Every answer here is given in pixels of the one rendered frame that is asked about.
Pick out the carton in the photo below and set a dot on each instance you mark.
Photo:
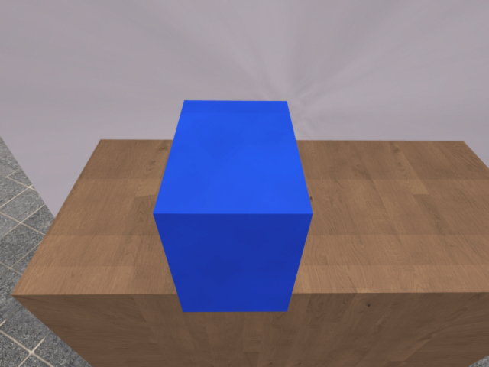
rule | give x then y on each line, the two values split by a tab
233	210

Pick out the pedestal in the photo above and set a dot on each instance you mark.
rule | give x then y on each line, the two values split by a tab
394	271

